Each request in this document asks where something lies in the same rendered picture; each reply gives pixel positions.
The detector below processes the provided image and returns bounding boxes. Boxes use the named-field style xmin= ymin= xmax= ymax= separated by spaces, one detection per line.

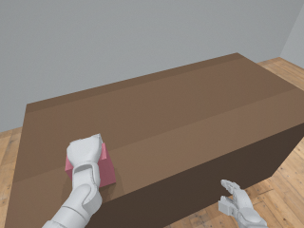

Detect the table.
xmin=4 ymin=52 xmax=304 ymax=228

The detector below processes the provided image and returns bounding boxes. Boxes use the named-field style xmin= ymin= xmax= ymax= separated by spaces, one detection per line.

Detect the right robot hand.
xmin=218 ymin=180 xmax=254 ymax=222

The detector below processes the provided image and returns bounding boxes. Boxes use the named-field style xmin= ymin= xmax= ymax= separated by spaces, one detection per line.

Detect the left robot forearm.
xmin=42 ymin=161 xmax=103 ymax=228

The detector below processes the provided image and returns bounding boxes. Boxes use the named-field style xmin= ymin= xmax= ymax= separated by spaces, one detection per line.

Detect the sponge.
xmin=65 ymin=143 xmax=116 ymax=188

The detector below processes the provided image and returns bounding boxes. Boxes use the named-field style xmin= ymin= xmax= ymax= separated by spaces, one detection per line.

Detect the right robot forearm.
xmin=237 ymin=207 xmax=269 ymax=228

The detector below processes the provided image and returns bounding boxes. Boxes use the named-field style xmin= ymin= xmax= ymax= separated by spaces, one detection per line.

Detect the left robot hand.
xmin=66 ymin=133 xmax=104 ymax=167

